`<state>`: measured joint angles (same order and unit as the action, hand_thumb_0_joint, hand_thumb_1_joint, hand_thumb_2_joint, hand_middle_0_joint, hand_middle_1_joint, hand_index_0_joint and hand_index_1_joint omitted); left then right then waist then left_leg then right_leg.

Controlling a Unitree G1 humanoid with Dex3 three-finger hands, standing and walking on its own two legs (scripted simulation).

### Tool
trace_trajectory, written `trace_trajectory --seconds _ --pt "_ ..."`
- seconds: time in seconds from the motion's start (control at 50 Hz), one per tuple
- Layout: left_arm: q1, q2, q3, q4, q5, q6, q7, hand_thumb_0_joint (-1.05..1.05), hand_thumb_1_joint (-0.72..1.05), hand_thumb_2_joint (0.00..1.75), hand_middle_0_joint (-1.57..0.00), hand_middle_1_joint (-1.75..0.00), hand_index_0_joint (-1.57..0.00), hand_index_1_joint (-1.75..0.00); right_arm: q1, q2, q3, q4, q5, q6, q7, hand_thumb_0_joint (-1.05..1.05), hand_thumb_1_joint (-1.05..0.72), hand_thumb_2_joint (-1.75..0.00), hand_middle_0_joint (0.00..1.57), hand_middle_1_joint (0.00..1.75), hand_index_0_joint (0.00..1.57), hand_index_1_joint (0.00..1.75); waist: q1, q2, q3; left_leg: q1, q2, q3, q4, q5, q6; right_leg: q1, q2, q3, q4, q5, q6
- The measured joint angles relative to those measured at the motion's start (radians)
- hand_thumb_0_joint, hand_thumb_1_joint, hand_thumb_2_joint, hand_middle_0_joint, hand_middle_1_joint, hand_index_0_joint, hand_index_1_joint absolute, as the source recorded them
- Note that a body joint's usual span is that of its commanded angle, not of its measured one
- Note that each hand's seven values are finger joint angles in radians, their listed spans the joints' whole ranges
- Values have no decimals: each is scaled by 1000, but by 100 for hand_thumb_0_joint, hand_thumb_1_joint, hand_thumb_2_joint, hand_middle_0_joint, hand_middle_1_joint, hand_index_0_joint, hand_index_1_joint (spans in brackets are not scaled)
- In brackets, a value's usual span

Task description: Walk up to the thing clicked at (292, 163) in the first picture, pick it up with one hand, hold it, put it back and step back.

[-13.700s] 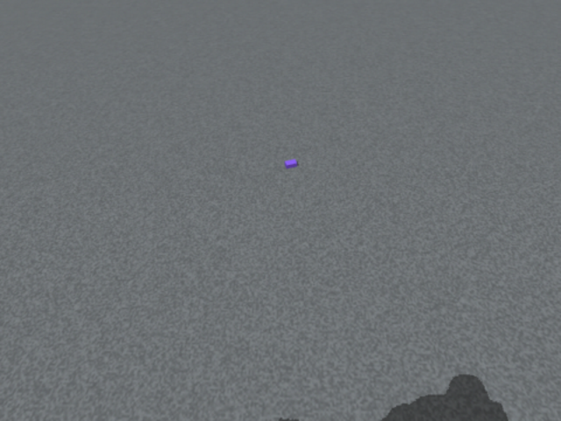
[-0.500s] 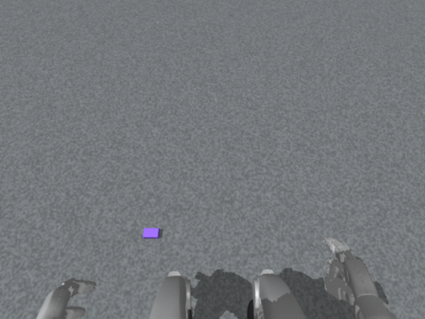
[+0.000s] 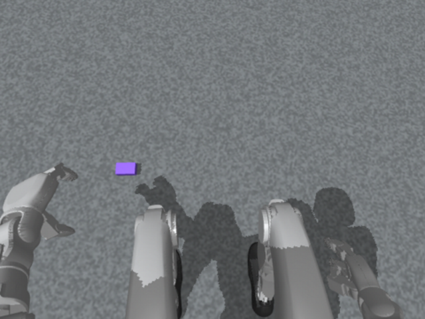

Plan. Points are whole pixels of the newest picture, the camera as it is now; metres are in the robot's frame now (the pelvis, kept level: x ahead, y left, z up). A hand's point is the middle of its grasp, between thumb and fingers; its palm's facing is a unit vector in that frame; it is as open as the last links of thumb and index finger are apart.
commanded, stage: rise first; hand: left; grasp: from above
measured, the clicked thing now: (126, 169) +0.47 +0.29 -0.44
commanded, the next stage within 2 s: approach in 1.52 s
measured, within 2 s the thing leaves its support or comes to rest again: neither
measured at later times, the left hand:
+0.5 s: hand (77, 186) +0.38 +0.34 -0.24, palm faces -0.47 -0.12 -0.87, open 12.0 cm
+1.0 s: hand (87, 180) +0.40 +0.34 -0.29, palm faces -0.48 -0.04 -0.88, open 11.6 cm
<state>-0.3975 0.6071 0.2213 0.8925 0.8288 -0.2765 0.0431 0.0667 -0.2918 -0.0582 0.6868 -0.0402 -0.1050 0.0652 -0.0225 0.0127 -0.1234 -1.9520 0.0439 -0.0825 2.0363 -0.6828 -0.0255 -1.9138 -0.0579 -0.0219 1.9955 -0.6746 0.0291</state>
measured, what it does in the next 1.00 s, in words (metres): lowers itself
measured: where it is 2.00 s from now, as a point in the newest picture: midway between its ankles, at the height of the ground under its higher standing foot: (216, 294)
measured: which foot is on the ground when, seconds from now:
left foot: down 0.00-1.00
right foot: down 0.00-1.00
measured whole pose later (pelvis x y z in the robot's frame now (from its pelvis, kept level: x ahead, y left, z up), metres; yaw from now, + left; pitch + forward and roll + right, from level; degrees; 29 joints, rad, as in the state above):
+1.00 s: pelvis -0.01 +0.01 -0.13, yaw -4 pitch +31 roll -8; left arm -0.79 0.86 0.23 1.37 1.37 -0.49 0.39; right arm 0.04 -0.27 0.00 0.79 -0.20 0.03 0.14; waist -0.15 -0.04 -0.03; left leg -2.32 0.02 -0.16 2.46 -0.69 -0.02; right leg -2.24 -0.03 -0.03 2.37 -0.67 0.06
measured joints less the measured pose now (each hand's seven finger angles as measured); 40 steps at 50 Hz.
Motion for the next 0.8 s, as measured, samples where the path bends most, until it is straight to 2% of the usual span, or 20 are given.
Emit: trace_trajectory --seconds 0.18,0.3,0.44,0.58,0.8 --pt "-130 89 19 132 141 -108 40 -1 -22 74 -41 -73 -40 -73 47 5 21 35 -28 54 23 1 -94 -91 20 30 20 30 -33 -6 44 -147 -2 -31 154 19 2 -136 12 -9 134 28 5" --pt "-196 133 20 224 245 -161 119 -1 -19 74 -39 -70 -39 -70 56 3 32 57 -55 79 38 1 -91 -90 20 30 20 30 -59 -19 55 -210 -7 -47 226 27 6 -187 17 -14 193 39 8" --pt "-281 170 -1 325 355 -159 209 -1 -16 73 -40 -64 -40 -65 40 1 39 75 -81 101 48 0 -90 -89 20 30 20 30 -85 -31 57 -270 -17 -55 290 32 13 -233 15 -14 248 40 15" --pt "-339 190 -20 388 428 -148 247 0 -14 70 -41 -61 -41 -62 17 7 44 78 -101 110 57 0 -90 -90 20 30 20 30 -101 -35 63 -312 -24 -61 334 25 18 -265 15 -14 286 29 21" --pt "-365 220 -11 437 502 -184 296 0 -11 66 -43 -59 -43 -60 -10 23 55 90 -132 130 68 0 -91 -90 20 30 20 30 -115 -45 78 -348 -28 -66 386 2 15 -301 18 -9 337 6 26"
